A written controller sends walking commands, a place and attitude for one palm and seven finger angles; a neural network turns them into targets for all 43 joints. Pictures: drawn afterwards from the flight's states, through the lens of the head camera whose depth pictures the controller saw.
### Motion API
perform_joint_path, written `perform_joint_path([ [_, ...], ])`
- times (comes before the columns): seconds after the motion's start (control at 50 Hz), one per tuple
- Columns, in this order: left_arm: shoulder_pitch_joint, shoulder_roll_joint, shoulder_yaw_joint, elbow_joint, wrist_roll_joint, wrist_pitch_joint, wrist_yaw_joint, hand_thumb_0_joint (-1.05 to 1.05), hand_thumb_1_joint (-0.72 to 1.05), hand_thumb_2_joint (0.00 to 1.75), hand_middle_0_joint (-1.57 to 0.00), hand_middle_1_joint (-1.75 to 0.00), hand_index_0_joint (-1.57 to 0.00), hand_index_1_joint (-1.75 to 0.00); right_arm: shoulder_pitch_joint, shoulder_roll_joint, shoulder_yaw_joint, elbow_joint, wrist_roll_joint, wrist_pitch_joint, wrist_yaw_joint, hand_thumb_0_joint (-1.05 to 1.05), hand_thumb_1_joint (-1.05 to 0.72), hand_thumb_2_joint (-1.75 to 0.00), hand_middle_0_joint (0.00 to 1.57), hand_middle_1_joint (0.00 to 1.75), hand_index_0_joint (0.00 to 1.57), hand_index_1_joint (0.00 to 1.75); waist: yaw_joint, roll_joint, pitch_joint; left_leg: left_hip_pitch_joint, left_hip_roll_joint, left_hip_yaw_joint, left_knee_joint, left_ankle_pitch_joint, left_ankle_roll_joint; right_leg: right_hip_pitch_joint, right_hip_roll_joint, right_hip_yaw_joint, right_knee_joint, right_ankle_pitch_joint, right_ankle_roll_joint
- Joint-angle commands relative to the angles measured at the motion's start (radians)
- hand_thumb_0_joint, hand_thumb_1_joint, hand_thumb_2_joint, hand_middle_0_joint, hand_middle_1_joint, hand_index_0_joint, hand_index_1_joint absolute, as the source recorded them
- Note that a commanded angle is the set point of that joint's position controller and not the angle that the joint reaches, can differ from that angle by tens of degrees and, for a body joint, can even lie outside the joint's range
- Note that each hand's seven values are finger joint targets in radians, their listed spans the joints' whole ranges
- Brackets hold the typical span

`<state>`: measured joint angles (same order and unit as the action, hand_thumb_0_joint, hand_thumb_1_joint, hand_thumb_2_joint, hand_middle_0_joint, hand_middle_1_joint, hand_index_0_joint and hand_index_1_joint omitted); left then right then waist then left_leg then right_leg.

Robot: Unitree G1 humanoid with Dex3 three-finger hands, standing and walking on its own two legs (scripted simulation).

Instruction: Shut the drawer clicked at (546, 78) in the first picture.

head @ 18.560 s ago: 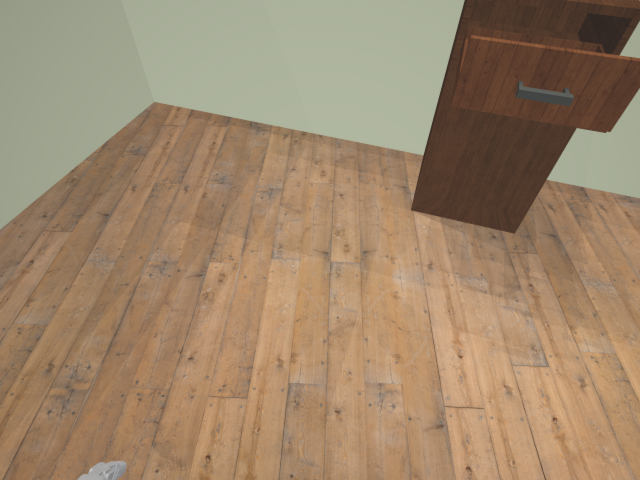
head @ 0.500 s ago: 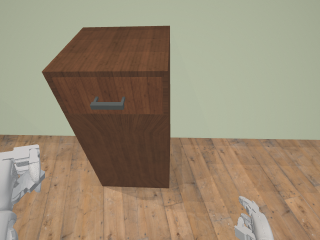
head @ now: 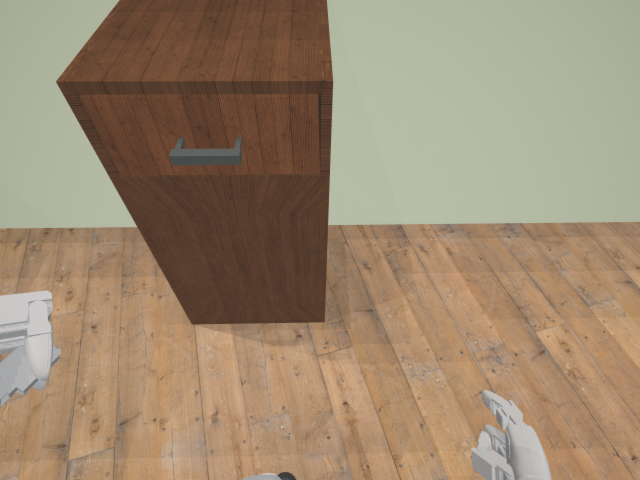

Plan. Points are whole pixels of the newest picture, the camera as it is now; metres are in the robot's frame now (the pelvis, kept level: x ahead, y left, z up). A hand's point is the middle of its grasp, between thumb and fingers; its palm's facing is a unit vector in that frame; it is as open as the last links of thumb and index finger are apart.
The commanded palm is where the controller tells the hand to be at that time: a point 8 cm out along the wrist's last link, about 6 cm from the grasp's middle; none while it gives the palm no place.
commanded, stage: step back with the hand held close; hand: left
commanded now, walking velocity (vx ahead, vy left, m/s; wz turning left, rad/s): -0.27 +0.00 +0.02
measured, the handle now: (208, 149) +0.65 +0.24 +0.01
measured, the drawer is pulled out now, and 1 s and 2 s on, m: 0.00 0.00 0.00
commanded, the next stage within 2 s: stop stepping back and stand still in 0.48 s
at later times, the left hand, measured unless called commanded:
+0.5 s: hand out of the picture +0.11 +0.25 +0.18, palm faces +0.38 -0.80 -0.47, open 3.3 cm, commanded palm +0.04 +0.29 +0.18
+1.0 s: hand out of the picture +0.02 +0.25 +0.17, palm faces +0.34 -0.81 -0.47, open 3.3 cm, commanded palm -0.03 +0.30 +0.18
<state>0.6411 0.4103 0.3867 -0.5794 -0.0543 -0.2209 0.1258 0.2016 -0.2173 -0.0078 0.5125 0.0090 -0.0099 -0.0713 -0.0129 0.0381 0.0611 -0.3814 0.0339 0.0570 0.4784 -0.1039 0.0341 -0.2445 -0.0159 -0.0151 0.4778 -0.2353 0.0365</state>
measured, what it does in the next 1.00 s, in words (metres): walks backwards: right foot, then left foot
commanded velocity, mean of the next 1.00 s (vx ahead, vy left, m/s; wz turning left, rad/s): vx -0.12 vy -0.02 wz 0.00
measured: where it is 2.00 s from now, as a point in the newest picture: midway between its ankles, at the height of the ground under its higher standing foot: outside the picture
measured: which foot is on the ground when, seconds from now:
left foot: down 0.00-0.52, up 0.54-0.68, down 0.70-0.96, up 0.98-1.00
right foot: down 0.00-0.30, up 0.32-0.50, down 0.52-1.00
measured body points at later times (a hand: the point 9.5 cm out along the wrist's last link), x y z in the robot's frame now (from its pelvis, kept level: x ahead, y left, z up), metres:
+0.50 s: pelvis -0.08 +0.00 -0.01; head -0.07 +0.02 +0.44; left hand +0.08 +0.29 +0.21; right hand +0.09 -0.22 -0.09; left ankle +0.09 +0.10 -0.73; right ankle -0.14 -0.10 -0.73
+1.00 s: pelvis -0.17 +0.02 +0.00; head -0.17 +0.02 +0.45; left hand +0.00 +0.30 +0.20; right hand -0.02 -0.21 -0.08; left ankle -0.09 +0.11 -0.72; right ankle -0.18 -0.07 -0.73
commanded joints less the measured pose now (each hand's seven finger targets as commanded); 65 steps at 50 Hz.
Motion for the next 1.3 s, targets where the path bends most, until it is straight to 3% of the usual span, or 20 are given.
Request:
perform_joint_path([
  [0.0, 0.029, 0.12, 0.132, -0.19, 0.004, -0.08, 0.025, 0.0, 0.9, 0.9, -1.4, -1.6, -1.4, -1.6, -0.09, -0.135, -0.054, -0.15, -0.001, -0.089, -0.014, 0.0, -0.9, -0.9, 0.2, 0.3, 0.2, 0.3, 0.016, 0.095, -0.134, -0.178, 0.105, -0.144, -0.209, -0.447, 0.039, 0.177, 0.056, 0.011, 0.07, 0.0, -0.014],
  [0.18, -0.102, 0.119, 0.077, -0.191, 0.007, -0.065, 0.061, 0.0, 0.9, 0.9, -1.4, -1.6, -1.4, -1.6, -0.059, -0.106, -0.05, -0.061, -0.016, -0.102, -0.02, 0.0, -0.9, -0.9, 0.2, 0.3, 0.2, 0.3, -0.016, -0.164, -0.102, 0.191, -0.042, -0.042, 0.229, -0.216, -0.044, -0.348, -0.146, 0.156, -0.21, -0.221, -0.111],
  [0.24, -0.138, 0.144, 0.09, -0.227, 0.002, -0.072, 0.064, 0.0, 0.9, 0.9, -1.4, -1.6, -1.4, -1.6, -0.08, -0.124, -0.044, -0.073, -0.011, -0.103, -0.032, 0.0, -0.9, -0.9, 0.2, 0.3, 0.2, 0.3, -0.016, -0.016, -0.06, 0.131, 0.021, -0.169, 0.01, -0.337, -0.022, -0.327, -0.038, 0.057, -0.086, -0.287, -0.053],
  [0.3, -0.11, 0.152, 0.149, -0.248, 0.024, -0.089, 0.055, 0.0, 0.9, 0.9, -1.4, -1.6, -1.4, -1.6, -0.118, -0.138, -0.05, -0.102, -0.022, -0.125, -0.034, 0.0, -0.9, -0.9, 0.2, 0.3, 0.2, 0.3, 0.016, 0.316, -0.12, -0.368, 0.258, -0.495, -0.446, -0.787, 0.098, 0.151, 0.143, 0.002, 0.499, -0.203, -0.017],
  [0.34, -0.068, 0.177, 0.173, -0.258, 0.01, -0.107, 0.048, 0.0, 0.9, 0.9, -1.4, -1.6, -1.4, -1.6, -0.099, -0.107, -0.059, -0.095, -0.026, -0.137, -0.012, 0.0, -0.9, -0.9, 0.2, 0.3, 0.2, 0.3, 0.025, 0.177, -0.18, -0.201, 0.24, -0.43, -0.35, -0.535, 0.101, 0.031, 0.117, 0.042, 0.547, -0.263, -0.04],
  [0.42, 0.062, 0.139, 0.138, -0.239, -0.026, -0.103, 0.039, 0.0, 0.9, 0.9, -1.4, -1.6, -1.4, -1.6, -0.088, -0.1, -0.055, -0.067, -0.026, -0.147, 0.027, 0.0, -0.9, -0.9, 0.2, 0.3, 0.2, 0.3, 0.021, 0.267, -0.206, -0.062, 0.159, -0.238, -0.301, -0.395, 0.018, 0.054, 0.12, -0.039, 0.167, -0.317, -0.065],
  [0.46, 0.007, 0.164, 0.134, -0.236, -0.03, -0.117, 0.025, 0.0, 0.9, 0.9, -1.4, -1.6, -1.4, -1.6, -0.06, -0.087, -0.048, -0.035, -0.027, -0.136, 0.031, 0.0, -0.9, -0.9, 0.2, 0.3, 0.2, 0.3, 0.011, 0.102, -0.189, 0.036, 0.094, -0.152, -0.106, -0.254, -0.045, 0.007, 0.012, 0.064, -0.199, -0.222, -0.084],
  [0.5, -0.096, 0.22, 0.151, -0.244, -0.021, -0.126, 0.039, 0.0, 0.9, 0.9, -1.4, -1.6, -1.4, -1.6, -0.074, -0.079, -0.04, -0.02, -0.029, -0.11, 0.022, 0.0, -0.9, -0.9, 0.2, 0.3, 0.2, 0.3, 0.011, -0.191, -0.137, 0.121, -0.051, -0.054, 0.426, -0.253, -0.095, -0.288, -0.321, 0.369, -0.361, -0.03, -0.202],
  [0.52, -0.111, 0.176, 0.106, -0.179, -0.014, -0.099, 0.038, 0.0, 0.9, 0.9, -1.4, -1.6, -1.4, -1.6, -0.095, -0.09, -0.05, -0.009, -0.021, -0.118, 0.019, 0.0, -0.9, -0.9, 0.2, 0.3, 0.2, 0.3, 0.02, -0.262, -0.142, 0.036, -0.087, -0.078, 0.597, -0.338, -0.087, -0.303, -0.33, 0.356, -0.309, 0.052, -0.232],
  [0.6, -0.079, 0.142, 0.092, -0.14, 0.008, -0.053, 0.039, 0.0, 0.9, 0.9, -1.4, -1.6, -1.4, -1.6, -0.132, -0.071, -0.014, -0.051, -0.013, -0.088, -0.014, 0.0, -0.9, -0.9, 0.2, 0.3, 0.2, 0.3, 0.002, -0.149, -0.093, 0.0, -0.024, -0.051, 0.225, -0.226, -0.042, -0.039, -0.184, 0.142, -0.053, 0.548, -0.146],
  [0.64, -0.087, 0.144, 0.094, -0.209, -0.001, -0.055, 0.039, 0.0, 0.9, 0.9, -1.4, -1.6, -1.4, -1.6, -0.101, -0.1, -0.018, -0.056, -0.009, -0.106, -0.022, 0.0, -0.9, -0.9, 0.2, 0.3, 0.2, 0.3, -0.002, -0.026, -0.146, 0.168, -0.013, -0.046, -0.117, 0.037, -0.024, 0.009, -0.09, 0.079, 0.06, 0.414, -0.071],
  [0.66, -0.079, 0.158, 0.106, -0.265, 0.0, -0.069, 0.043, 0.0, 0.9, 0.9, -1.4, -1.6, -1.4, -1.6, -0.091, -0.129, -0.031, -0.074, -0.008, -0.12, -0.018, 0.0, -0.9, -0.9, 0.2, 0.3, 0.2, 0.3, 0.019, 0.095, -0.207, 0.269, 0.115, -0.18, -0.117, 0.257, 0.023, -0.034, -0.017, 0.051, 0.112, 0.185, -0.03],
  [0.7, -0.056, 0.158, 0.111, -0.243, 0.005, -0.071, 0.042, 0.0, 0.9, 0.9, -1.4, -1.6, -1.4, -1.6, -0.054, -0.129, -0.046, -0.076, -0.006, -0.151, -0.002, 0.0, -0.9, -0.9, 0.2, 0.3, 0.2, 0.3, 0.03, 0.069, -0.241, 0.333, 0.197, -0.288, -0.118, 0.31, 0.072, -0.101, 0.049, 0.041, 0.144, -0.161, -0.019],
  [0.72, -0.019, 0.187, 0.15, -0.291, -0.015, -0.066, 0.034, 0.0, 0.9, 0.9, -1.4, -1.6, -1.4, -1.6, -0.058, -0.104, -0.036, -0.07, -0.021, -0.167, 0.001, 0.0, -0.9, -0.9, 0.2, 0.3, 0.2, 0.3, 0.018, 0.244, -0.252, 0.277, 0.206, -0.369, -0.245, 0.07, 0.061, -0.098, 0.05, 0.041, 0.228, -0.26, -0.019],
  [0.78, 0.032, 0.129, 0.122, -0.29, 0.007, -0.052, 0.049, 0.0, 0.9, 0.9, -1.4, -1.6, -1.4, -1.6, -0.058, -0.093, -0.03, -0.065, -0.017, -0.171, 0.014, 0.0, -0.9, -0.9, 0.2, 0.3, 0.2, 0.3, 0.007, 0.155, -0.158, 0.078, 0.202, -0.348, -0.344, -0.412, 0.067, 0.008, 0.041, 0.041, 0.217, -0.213, -0.033],
  [0.86, 0.079, 0.111, 0.096, -0.2, 0.013, -0.023, 0.047, 0.0, 0.9, 0.9, -1.4, -1.6, -1.4, -1.6, -0.076, -0.105, -0.035, -0.075, -0.01, -0.134, 0.008, 0.0, -0.9, -0.9, 0.2, 0.3, 0.2, 0.3, -0.001, 0.139, -0.11, -0.102, 0.094, -0.184, -0.311, -0.529, -0.017, 0.214, 0.076, -0.065, -0.054, -0.179, -0.054],
  [0.96, -0.033, 0.114, 0.083, -0.158, 0.003, -0.004, 0.05, 0.0, 0.9, 0.9, -1.4, -1.6, -1.4, -1.6, -0.052, -0.106, -0.054, -0.034, -0.018, -0.091, -0.004, 0.0, -0.9, -0.9, 0.2, 0.3, 0.2, 0.3, -0.006, -0.232, -0.081, -0.031, -0.029, -0.069, 0.393, -0.212, -0.035, -0.098, -0.263, 0.375, -0.317, -0.436, -0.243],
  [1.06, -0.119, 0.112, 0.058, -0.132, 0.024, -0.023, 0.068, 0.0, 0.9, 0.9, -1.4, -1.6, -1.4, -1.6, -0.076, -0.1, -0.033, -0.021, -0.014, -0.126, -0.025, 0.0, -0.9, -0.9, 0.2, 0.3, 0.2, 0.3, -0.004, -0.102, -0.031, 0.128, -0.005, -0.011, 0.069, -0.222, 0.001, -0.132, -0.173, 0.18, -0.198, -0.338, -0.161],
  [1.16, -0.081, 0.126, 0.089, -0.228, 0.027, -0.054, 0.059, 0.0, 0.9, 0.9, -1.4, -1.6, -1.4, -1.6, -0.07, -0.107, -0.023, -0.036, -0.013, -0.152, -0.02, 0.0, -0.9, -0.9, 0.2, 0.3, 0.2, 0.3, 0.001, 0.184, -0.05, 0.092, 0.175, -0.335, -0.219, -0.307, 0.079, -0.049, 0.019, -0.006, 0.102, -0.126, -0.038],
  [1.28, 0.003, 0.088, 0.082, -0.159, 0.018, -0.061, 0.049, 0.0, 0.9, 0.9, -1.4, -1.6, -1.4, -1.6, -0.049, -0.105, -0.036, -0.039, -0.006, -0.162, 0.004, 0.0, -0.9, -0.9, 0.2, 0.3, 0.2, 0.3, 0.003, -0.028, -0.097, 0.049, 0.055, -0.117, -0.044, -0.116, 0.012, 0.097, -0.04, 0.089, -0.085, 0.085, -0.06],
])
